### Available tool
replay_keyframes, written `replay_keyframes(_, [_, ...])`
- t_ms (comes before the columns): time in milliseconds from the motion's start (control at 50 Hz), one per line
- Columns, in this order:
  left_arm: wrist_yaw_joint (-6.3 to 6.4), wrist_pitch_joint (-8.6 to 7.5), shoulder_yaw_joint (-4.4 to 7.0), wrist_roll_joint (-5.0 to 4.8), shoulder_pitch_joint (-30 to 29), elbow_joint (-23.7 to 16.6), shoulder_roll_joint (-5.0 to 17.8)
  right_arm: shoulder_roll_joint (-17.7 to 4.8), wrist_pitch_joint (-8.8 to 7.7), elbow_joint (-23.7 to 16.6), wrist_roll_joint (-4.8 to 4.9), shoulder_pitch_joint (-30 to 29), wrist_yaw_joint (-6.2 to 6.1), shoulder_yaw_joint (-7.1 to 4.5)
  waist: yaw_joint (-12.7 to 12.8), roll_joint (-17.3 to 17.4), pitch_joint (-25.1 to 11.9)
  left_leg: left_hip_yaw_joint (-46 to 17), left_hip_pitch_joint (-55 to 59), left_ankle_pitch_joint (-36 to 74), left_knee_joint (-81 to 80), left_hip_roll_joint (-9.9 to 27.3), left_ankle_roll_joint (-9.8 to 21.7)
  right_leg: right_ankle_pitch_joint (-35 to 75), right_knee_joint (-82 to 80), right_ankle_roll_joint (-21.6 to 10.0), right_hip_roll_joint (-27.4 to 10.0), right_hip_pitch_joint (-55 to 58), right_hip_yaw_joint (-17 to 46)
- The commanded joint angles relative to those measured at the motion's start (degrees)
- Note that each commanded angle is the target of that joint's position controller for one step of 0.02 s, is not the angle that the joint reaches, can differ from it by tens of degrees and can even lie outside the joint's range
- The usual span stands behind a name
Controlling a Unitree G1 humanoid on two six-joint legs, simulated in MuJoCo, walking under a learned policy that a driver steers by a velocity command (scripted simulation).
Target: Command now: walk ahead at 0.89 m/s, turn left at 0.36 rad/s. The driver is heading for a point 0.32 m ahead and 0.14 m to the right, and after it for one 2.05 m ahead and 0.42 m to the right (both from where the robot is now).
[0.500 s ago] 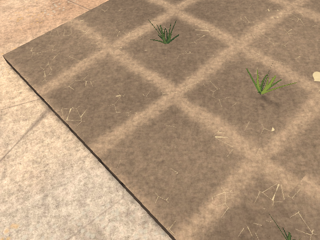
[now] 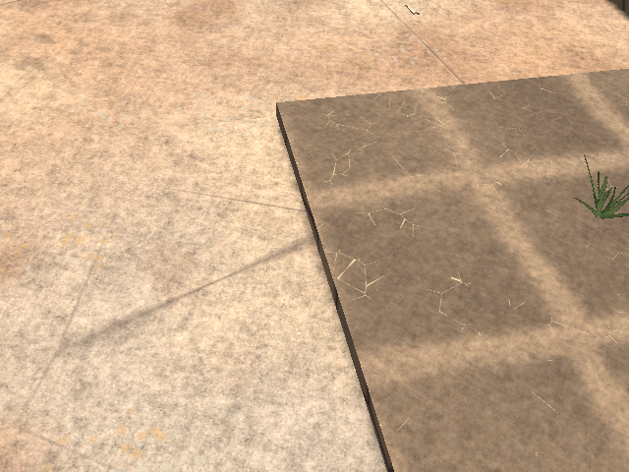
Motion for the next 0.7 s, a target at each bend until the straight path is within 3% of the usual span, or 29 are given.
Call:
replay_keyframes(20, [-0.53, 0.91, 1.60, -1.10, -3.1, -1.7, 8.2, -2.6, -0.62, -2.6, 1.05, -2.1, 0.52, -0.06, -2.6, -2.2, 12.2, 0.8, 3.0, -6.1, -6.5, -0.4, 2.9, 13.7, -11.0, -12.0, -14.3, -8.3, 12.3])
replay_keyframes(40, [-0.73, 1.51, 1.57, -0.93, -3.2, -0.9, 9.0, -4.8, -0.77, -0.5, 1.02, 3.1, 0.34, -1.25, -5.6, -1.4, 9.8, 2.1, 10.7, -7.2, -8.8, -1.6, 3.4, 24.6, -3.3, -12.0, -13.7, -8.3, 11.3])
replay_keyframes(60, [-0.91, 1.67, 1.56, -0.98, -3.5, -0.2, 9.9, -7.5, -1.14, 2.6, 0.24, 11.4, -0.08, -2.99, -10.6, 0.4, 4.2, 5.7, 24.1, -5.6, -11.4, -5.2, 4.2, 35.7, 9.5, -11.2, -11.1, -10.2, 9.7])
replay_keyframes(80, [-1.43, 1.12, 0.99, -0.91, -3.8, 0.7, 8.7, -10.8, -1.40, 6.6, -0.52, 22.1, -0.78, -4.71, -17.3, 4.7, -1.6, 7.5, 43.8, 0.6, -13.4, -6.4, 5.8, 33.2, 29.2, -9.0, -7.1, -20.3, 9.8])
replay_keyframes(100, [-1.94, 0.00, -0.69, -0.46, -2.5, 0.8, 0.3, -12.5, -2.28, 8.1, -3.26, 24.3, -1.20, -3.80, -15.7, 17.3, -3.1, -0.4, 58.9, 15.1, -1.8, -0.4, 6.2, -6.2, 59.6, -6.3, 0.2, -43.3, 17.1])
replay_keyframes(120, [-2.01, -2.11, -1.68, -0.22, 2.1, -0.5, -0.6, -13.0, -3.49, 5.2, -4.45, 24.3, -0.78, -1.95, -13.6, 24.1, -11.3, -4.8, 61.0, 47.5, 8.5, 5.7, 3.6, -11.3, 72.2, -7.4, 3.7, -51.1, 29.6])
replay_keyframes(140, [-1.91, -3.78, -0.40, -2.51, 0.5, -3.5, 4.2, -14.3, -3.27, 6.9, -4.20, 31.6, 0.05, -3.38, -17.4, 22.7, -23.0, -17.4, 64.2, 35.8, -4.8, 13.1, 10.2, -2.4, 69.0, -5.8, 6.5, -52.7, 32.6])
replay_keyframes(160, [-0.85, -4.01, -0.59, -4.46, -5.8, -5.8, 3.4, -15.4, -3.26, 8.7, -3.79, 27.0, -0.15, -3.76, -14.5, 14.6, -15.2, -26.4, 56.3, 19.5, -14.8, 17.1, 13.7, 3.9, 66.0, -3.5, 6.2, -58.2, 29.2])
replay_keyframes(180, [0.41, -3.01, -0.92, -4.37, -9.0, -5.9, 3.9, -10.8, -3.57, 7.0, -3.46, 17.3, -1.05, -1.93, -11.0, 5.8, -7.1, -23.2, 46.7, 11.0, -17.2, 17.5, 13.1, 10.1, 61.1, -3.2, 2.8, -59.0, 27.3])
replay_keyframes(200, [0.99, -1.27, -0.73, -3.53, -6.0, -4.0, 3.6, -6.2, -4.56, 5.3, -4.12, 8.4, -1.29, -0.09, -6.5, 2.4, -2.9, -17.3, 35.7, 14.6, -16.6, 17.0, 10.1, 18.7, 53.2, -3.9, 1.0, -52.8, 28.0])
replay_keyframes(220, [0.85, 0.19, -0.93, -2.04, -2.2, -2.3, 1.1, -4.4, -5.54, 4.7, -3.90, 2.3, -1.54, 0.41, -2.6, 2.6, 1.1, -11.1, 28.1, 21.3, -15.7, 14.4, 7.2, 23.2, 46.4, -3.4, 0.2, -47.4, 28.1])
replay_keyframes(240, [0.55, 1.25, -1.00, -1.46, -2.3, -2.2, -0.4, -3.6, -6.08, 4.9, -3.73, -0.5, -2.03, 0.46, -1.3, 4.7, 4.8, -5.2, 21.7, 21.4, -19.0, 12.8, 4.5, 24.2, 39.7, -3.2, -0.1, -43.6, 26.5])
replay_keyframes(260, [0.20, 1.64, -0.85, -0.89, -4.8, -3.5, -0.4, -3.7, -6.95, 5.2, -3.99, -1.1, -2.78, 0.43, -1.7, 5.5, 6.1, -1.5, 19.3, 23.6, -22.0, 11.2, 3.2, 25.2, 34.0, -3.1, 0.2, -41.0, 25.6])
replay_keyframes(280, [0.12, 2.06, -0.69, -0.83, -7.0, -4.7, -0.6, -3.3, -7.31, 6.3, -4.60, -0.3, -3.99, 0.65, -2.4, 5.6, 6.1, 2.3, 20.2, 30.9, -24.2, 9.4, 2.6, 26.8, 30.5, -3.3, 1.6, -39.6, 24.5])
replay_keyframes(300, [-0.80, 1.74, -1.22, -0.54, -8.3, -6.4, -1.8, -5.1, -7.36, 5.9, -4.29, -2.2, -5.15, 0.31, -1.3, 7.9, 7.7, 6.0, 20.0, 35.1, -24.3, 8.7, 2.4, 27.1, 21.7, -3.4, 2.0, -38.6, 23.3])
replay_keyframes(320, [-1.86, 1.53, -1.66, -0.40, -9.3, -7.2, -2.3, -6.1, -6.96, 5.0, -3.86, -5.7, -6.35, 0.04, -0.9, 7.5, 7.9, 9.4, 19.6, 33.1, -24.3, 7.4, 2.0, 29.4, 12.3, -3.7, 2.3, -35.4, 21.4])
replay_keyframes(360, [-3.51, 1.30, -0.93, -0.14, -8.1, -6.5, -0.9, -8.3, -5.51, 5.1, -3.12, -4.5, -8.32, -0.71, -1.1, 4.7, 2.5, 13.9, 25.7, 39.2, -20.6, 4.4, 0.4, 34.6, 4.4, -6.3, 7.5, -27.0, 14.8])
replay_keyframes(400, [-4.46, 2.53, 0.71, -0.03, 0.6, -5.4, 3.0, -11.2, -4.71, 4.3, -1.08, -6.6, -8.77, -1.75, 3.6, 5.8, -3.9, 14.4, 28.7, 51.4, -10.7, 4.6, -0.3, 34.2, 1.9, -9.6, 11.3, -14.5, 13.1])
replay_keyframes(420, [-4.21, 3.61, 2.22, 0.06, 8.3, -3.8, 6.5, -10.9, -4.76, 3.6, -0.33, -9.5, -8.06, -1.78, 7.9, 4.6, -7.7, 13.7, 26.7, 48.4, -1.6, 3.8, -0.6, 36.2, 0.3, -11.8, 12.1, -3.8, 14.1])
replay_keyframes(440, [-3.18, 4.65, 3.24, 0.18, 15.1, -1.8, 8.1, -8.0, -5.25, 2.5, 0.19, -14.0, -6.69, -1.05, 12.5, -1.3, -7.8, 13.4, 19.4, 24.9, 14.4, -0.5, -2.9, 46.1, -8.1, -14.1, 10.9, 7.9, 17.5])
replay_keyframes(460, [-2.19, 4.77, 2.82, 0.28, 12.3, -0.1, 7.7, -0.3, -5.45, 1.3, -1.88, -15.2, -4.65, 0.64, 8.2, -17.7, 2.4, 12.5, 7.7, -37.2, 34.1, -13.5, -5.5, 72.7, -13.0, -15.6, 7.7, 7.3, 27.1])
replay_keyframes(480, [-1.98, 2.94, 1.19, 1.81, 2.5, -4.6, 8.4, 3.5, -5.49, 0.7, -3.63, -2.7, -3.48, 1.85, -4.8, -19.5, -1.1, 1.0, 0.7, -44.2, 43.7, -16.6, -6.0, 97.9, -10.3, -22.3, 0.9, 7.3, 45.2])
replay_keyframes(500, [-2.84, 1.76, 1.87, 2.24, -1.6, -8.5, 10.0, -0.3, -5.58, 1.6, -3.96, 3.1, -3.18, 1.62, -5.4, -13.5, -9.5, -5.9, 1.4, -41.5, 45.0, -16.4, -5.5, 94.8, -13.5, -28.9, -4.6, 9.0, 53.1])
replay_keyframes(520, [-3.07, 1.44, 2.92, 0.67, -7.7, -11.7, 11.3, -3.8, -5.60, 0.3, -3.36, 2.5, -3.44, 0.82, -7.1, -7.1, -8.2, -6.6, -2.1, -38.0, 42.1, -15.9, -5.2, 71.0, -18.8, -31.1, -4.9, 6.8, 57.1])
replay_keyframes(540, [-2.91, 1.57, 2.94, -1.71, -11.8, -13.1, 10.0, -6.4, -5.34, 0.4, -3.58, -0.9, -4.13, -0.03, -8.0, 0.5, -5.4, -7.0, -2.8, -33.4, 37.2, -13.1, -5.1, 53.5, -22.2, -28.3, -2.8, 2.8, 57.0])
replay_keyframes(560, [-2.34, 1.86, 2.37, -2.58, -13.2, -13.7, 8.0, -6.8, -4.81, -0.4, -3.47, -4.0, -4.58, -0.32, -8.2, 2.1, -4.1, -7.3, -1.5, -30.7, 33.1, -12.2, -5.3, 46.6, -23.8, -25.9, -1.5, -1.1, 56.4])
replay_keyframes(600, [-0.97, 2.66, 2.29, -2.31, -12.6, -15.0, 7.1, -6.7, -3.67, -1.4, -3.30, -7.6, -4.83, -0.64, -7.6, 0.9, -2.7, -7.6, 0.5, -28.7, 24.8, -11.6, -6.2, 48.3, -23.4, -22.3, 1.1, -4.6, 52.4])
replay_keyframes(660, [1.06, 4.33, 3.33, -1.79, -9.0, -15.3, 9.4, -3.0, -3.32, -2.0, -3.59, -10.8, -4.87, -0.01, -5.8, -1.1, -4.0, -5.9, 1.8, -24.6, 15.0, -13.9, -7.6, 56.2, -20.6, -19.3, 5.0, -5.6, 48.1])
replay_keyframes(700, [2.19, 5.81, 3.65, -1.90, -9.0, -16.2, 10.1, -3.0, -2.98, -2.1, -2.97, -12.2, -4.89, -0.16, -5.3, -3.5, -5.5, -6.0, 2.3, -20.9, 11.0, -14.9, -8.4, 53.7, -19.7, -17.3, 6.0, -5.4, 48.6])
